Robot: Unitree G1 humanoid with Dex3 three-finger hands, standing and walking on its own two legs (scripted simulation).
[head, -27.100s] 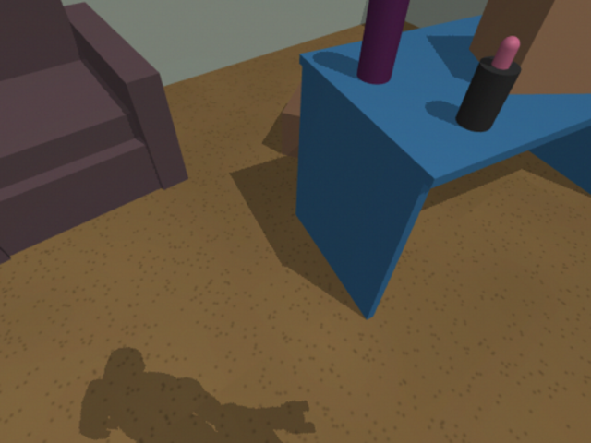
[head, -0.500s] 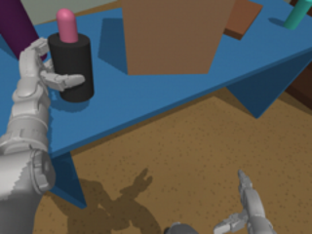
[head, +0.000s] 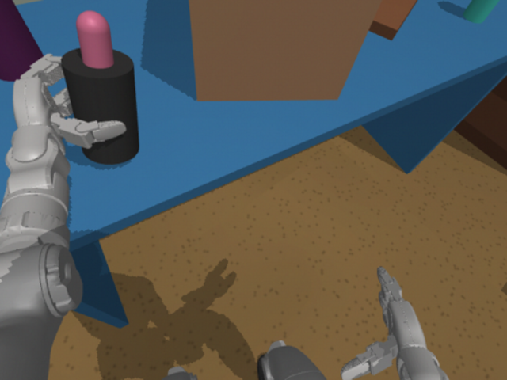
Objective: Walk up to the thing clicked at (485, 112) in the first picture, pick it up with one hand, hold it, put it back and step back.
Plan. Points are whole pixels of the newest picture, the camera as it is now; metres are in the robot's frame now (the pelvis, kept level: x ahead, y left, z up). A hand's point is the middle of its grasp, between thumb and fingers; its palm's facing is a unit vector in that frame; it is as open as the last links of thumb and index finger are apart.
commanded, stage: lower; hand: left
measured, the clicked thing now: (103, 90) +0.53 +0.13 +0.13
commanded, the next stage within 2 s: loosen in 0.24 s
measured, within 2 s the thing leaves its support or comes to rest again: rests again in 1.22 s
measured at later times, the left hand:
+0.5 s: hand (85, 107) +0.53 +0.17 +0.09, palm faces +0.12 -0.99 +0.01, open 11.8 cm
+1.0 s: hand (81, 102) +0.53 +0.17 +0.10, palm faces +0.11 -0.99 +0.01, open 16.4 cm
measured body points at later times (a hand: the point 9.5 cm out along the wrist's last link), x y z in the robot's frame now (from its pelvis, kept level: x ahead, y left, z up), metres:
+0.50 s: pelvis +0.00 +0.00 -0.01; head +0.11 +0.01 +0.42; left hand +0.52 +0.22 +0.10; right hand +0.16 -0.26 -0.05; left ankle -0.01 +0.12 -0.70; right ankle +0.02 -0.14 -0.70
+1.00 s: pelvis +0.00 +0.00 -0.02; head +0.11 +0.01 +0.42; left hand +0.52 +0.22 +0.10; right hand +0.15 -0.27 -0.05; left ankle -0.01 +0.12 -0.70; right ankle +0.02 -0.14 -0.70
